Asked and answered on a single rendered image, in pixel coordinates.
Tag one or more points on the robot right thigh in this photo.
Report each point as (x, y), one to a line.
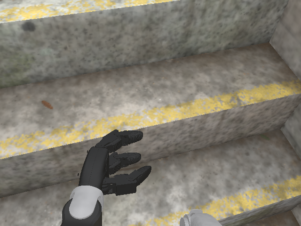
(199, 219)

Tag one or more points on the robot left hand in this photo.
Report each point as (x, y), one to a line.
(99, 164)

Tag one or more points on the right robot shin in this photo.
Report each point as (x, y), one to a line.
(195, 211)

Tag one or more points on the robot left forearm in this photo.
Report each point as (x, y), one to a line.
(84, 207)

